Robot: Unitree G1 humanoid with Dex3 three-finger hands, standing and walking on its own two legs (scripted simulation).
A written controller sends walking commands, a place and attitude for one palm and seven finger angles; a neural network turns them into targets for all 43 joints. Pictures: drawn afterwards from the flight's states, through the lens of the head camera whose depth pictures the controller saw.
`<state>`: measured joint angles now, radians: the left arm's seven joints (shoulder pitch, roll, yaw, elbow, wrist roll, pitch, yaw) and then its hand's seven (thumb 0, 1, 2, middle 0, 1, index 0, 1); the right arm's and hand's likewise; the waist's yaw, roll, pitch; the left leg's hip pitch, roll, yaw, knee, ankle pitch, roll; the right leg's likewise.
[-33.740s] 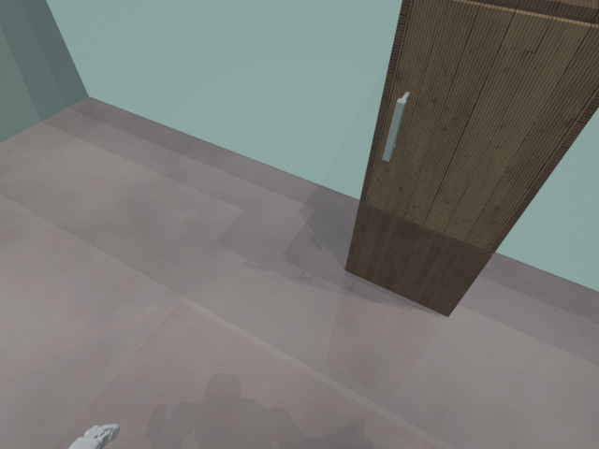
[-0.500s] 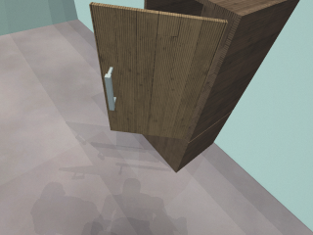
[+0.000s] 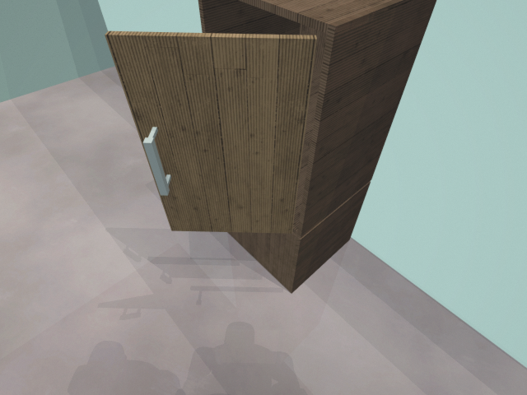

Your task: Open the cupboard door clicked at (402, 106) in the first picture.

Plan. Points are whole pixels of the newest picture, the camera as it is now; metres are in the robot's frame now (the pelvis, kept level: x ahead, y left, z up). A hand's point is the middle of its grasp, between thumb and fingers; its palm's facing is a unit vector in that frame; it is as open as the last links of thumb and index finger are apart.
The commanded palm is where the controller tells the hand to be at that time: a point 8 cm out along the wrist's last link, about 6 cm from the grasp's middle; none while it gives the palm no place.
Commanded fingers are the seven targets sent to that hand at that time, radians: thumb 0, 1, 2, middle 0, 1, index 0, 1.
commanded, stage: come to a stop and stand still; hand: left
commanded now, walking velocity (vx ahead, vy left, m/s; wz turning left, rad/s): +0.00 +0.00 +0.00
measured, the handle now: (159, 162) +0.62 +0.26 -0.03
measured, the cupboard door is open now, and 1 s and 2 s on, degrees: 46 46 46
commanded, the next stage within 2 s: look again from close up in 0.26 s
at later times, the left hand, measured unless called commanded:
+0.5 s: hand out of the picture +0.02 +0.18 -0.17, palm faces +0.04 -0.98 -0.21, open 7.4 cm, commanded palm none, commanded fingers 0.00 0.90 0.90 -0.20 -0.30 -0.20 -0.30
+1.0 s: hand out of the picture -0.01 +0.25 -0.18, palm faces +0.03 -0.97 -0.23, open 7.4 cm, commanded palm none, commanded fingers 0.00 0.90 0.90 -0.20 -0.30 -0.20 -0.30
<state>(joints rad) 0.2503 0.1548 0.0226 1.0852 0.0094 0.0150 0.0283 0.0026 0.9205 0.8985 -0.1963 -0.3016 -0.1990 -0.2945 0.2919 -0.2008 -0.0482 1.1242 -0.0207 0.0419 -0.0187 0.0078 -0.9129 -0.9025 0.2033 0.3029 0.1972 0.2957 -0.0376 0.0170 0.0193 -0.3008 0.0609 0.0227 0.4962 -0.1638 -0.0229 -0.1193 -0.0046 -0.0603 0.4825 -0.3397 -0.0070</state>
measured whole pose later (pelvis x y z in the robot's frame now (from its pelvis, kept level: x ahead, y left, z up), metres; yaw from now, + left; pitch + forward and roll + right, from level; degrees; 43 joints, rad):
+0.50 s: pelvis +0.02 +0.00 +0.00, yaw +0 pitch +0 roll -1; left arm 0.32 0.14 0.02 1.06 0.01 -0.01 0.04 0.00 0.91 0.90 -0.20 -0.30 -0.20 -0.29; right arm 0.28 -0.17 -0.03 1.04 -0.02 0.00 -0.04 0.01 -0.92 -0.90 0.21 0.30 0.20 0.30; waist -0.01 0.03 0.04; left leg -0.32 0.06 0.02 0.57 -0.24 -0.02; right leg -0.12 -0.01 -0.07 0.50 -0.38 0.00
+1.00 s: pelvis -0.03 +0.05 +0.00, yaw +0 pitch -3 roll -1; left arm 0.33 0.23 0.02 0.98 0.02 0.02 0.03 0.00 0.91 0.90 -0.20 -0.30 -0.20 -0.29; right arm 0.23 -0.19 -0.02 0.98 -0.02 0.02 0.00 0.01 -0.91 -0.90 0.21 0.30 0.20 0.30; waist 0.00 -0.02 0.01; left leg -0.32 0.01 0.05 0.51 -0.15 0.04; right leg -0.14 -0.06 -0.04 0.49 -0.30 0.04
